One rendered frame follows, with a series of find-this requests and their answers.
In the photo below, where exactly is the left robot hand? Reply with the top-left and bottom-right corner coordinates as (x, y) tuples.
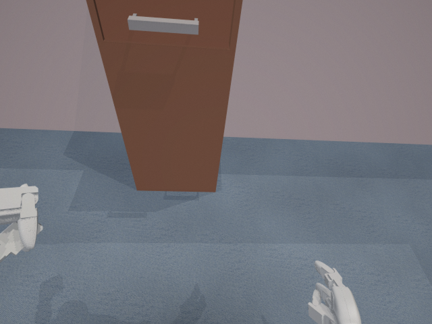
(0, 184), (43, 262)

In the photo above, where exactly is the handle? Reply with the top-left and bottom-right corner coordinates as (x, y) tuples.
(128, 13), (199, 34)

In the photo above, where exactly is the drawer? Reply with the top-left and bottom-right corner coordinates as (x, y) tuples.
(95, 0), (234, 48)

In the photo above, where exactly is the cabinet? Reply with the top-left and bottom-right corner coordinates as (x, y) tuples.
(86, 0), (243, 192)

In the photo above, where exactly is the right robot hand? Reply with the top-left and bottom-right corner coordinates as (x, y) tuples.
(308, 261), (362, 324)

